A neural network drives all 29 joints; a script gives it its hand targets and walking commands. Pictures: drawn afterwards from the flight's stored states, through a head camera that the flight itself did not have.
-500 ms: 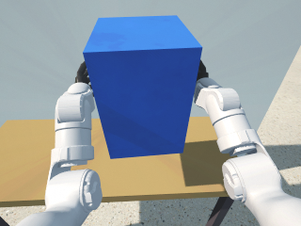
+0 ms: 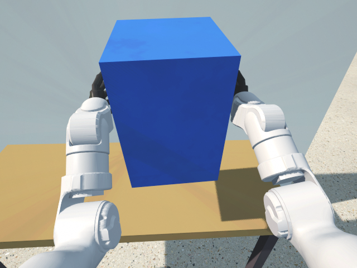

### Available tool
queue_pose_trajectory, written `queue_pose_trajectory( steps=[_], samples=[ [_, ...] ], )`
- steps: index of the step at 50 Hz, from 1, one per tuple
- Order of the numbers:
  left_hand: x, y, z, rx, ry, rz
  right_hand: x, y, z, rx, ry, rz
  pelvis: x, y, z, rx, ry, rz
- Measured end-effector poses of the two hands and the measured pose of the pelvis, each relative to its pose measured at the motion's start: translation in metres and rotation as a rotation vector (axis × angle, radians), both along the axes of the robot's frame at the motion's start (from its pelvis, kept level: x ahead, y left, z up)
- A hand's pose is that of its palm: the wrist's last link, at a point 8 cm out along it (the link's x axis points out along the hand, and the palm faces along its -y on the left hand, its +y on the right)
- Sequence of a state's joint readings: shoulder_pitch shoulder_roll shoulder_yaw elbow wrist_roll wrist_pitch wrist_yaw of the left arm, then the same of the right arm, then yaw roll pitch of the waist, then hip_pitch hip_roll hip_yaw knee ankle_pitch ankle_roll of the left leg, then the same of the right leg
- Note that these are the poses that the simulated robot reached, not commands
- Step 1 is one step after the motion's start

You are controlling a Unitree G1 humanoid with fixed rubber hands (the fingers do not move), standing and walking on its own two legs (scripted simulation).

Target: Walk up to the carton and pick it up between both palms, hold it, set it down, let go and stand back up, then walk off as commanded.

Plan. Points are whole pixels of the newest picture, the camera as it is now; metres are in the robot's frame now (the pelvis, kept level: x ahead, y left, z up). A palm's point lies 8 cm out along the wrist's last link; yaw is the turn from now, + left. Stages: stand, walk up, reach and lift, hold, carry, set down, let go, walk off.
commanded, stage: hold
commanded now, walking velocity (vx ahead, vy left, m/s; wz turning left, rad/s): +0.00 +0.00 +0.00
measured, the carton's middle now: (169, 104) +0.39 +0.01 +0.25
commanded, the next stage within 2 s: none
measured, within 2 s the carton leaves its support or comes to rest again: neither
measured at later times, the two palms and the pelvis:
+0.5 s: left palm (102, 106) +0.38 +0.16 +0.25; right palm (236, 101) +0.38 -0.14 +0.26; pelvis +0.01 +0.00 +0.00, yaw +0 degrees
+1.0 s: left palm (101, 105) +0.37 +0.15 +0.26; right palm (239, 102) +0.37 -0.14 +0.26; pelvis -0.01 +0.00 +0.00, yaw +0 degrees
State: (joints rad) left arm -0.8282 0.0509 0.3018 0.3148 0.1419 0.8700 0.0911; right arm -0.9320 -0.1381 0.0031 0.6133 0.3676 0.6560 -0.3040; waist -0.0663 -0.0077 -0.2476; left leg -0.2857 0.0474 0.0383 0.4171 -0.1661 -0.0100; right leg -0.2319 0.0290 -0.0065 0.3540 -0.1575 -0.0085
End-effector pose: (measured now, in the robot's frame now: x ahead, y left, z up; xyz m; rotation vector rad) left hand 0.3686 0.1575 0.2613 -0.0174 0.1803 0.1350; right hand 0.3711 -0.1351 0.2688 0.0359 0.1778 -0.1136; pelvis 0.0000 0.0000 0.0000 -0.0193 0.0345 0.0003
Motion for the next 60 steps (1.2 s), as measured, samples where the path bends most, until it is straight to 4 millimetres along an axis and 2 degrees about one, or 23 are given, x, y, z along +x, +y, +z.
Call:
queue_pose_trajectory(
  steps=[7,19,25,33,42,50,60],
  samples=[
    [-0.003,0.001,0.002,-0.005,-0.006,0.000,-0.003,0.001,0.002,-0.002,-0.006,0.002,-0.001,0.000,0.000,0.000,-0.001,0.000],
    [0.012,-0.001,-0.016,-0.006,0.047,-0.002,0.012,0.000,-0.018,-0.003,0.047,0.000,0.001,0.000,0.000,0.000,0.002,0.001],
    [0.013,-0.002,-0.008,0.010,0.025,-0.003,0.012,-0.001,-0.011,-0.002,0.026,-0.002,0.007,-0.001,0.000,0.001,0.010,0.001],
    [0.001,0.000,0.005,0.000,-0.005,-0.003,0.000,0.000,0.004,-0.019,-0.004,0.001,0.006,0.000,0.000,0.000,-0.003,0.001],
    [-0.008,0.003,0.001,-0.006,0.009,-0.005,-0.008,0.002,0.000,-0.012,0.011,0.004,-0.005,0.000,0.000,-0.001,-0.020,0.001],
    [0.001,-0.003,-0.001,0.009,0.010,-0.012,-0.001,-0.003,-0.005,0.026,0.011,-0.007,-0.006,0.000,0.000,-0.001,-0.021,0.002],
    [0.014,0.000,-0.002,-0.002,0.010,0.000,0.013,0.000,-0.008,0.011,0.011,0.000,0.004,0.000,0.000,0.000,-0.007,0.002]
  ],
)
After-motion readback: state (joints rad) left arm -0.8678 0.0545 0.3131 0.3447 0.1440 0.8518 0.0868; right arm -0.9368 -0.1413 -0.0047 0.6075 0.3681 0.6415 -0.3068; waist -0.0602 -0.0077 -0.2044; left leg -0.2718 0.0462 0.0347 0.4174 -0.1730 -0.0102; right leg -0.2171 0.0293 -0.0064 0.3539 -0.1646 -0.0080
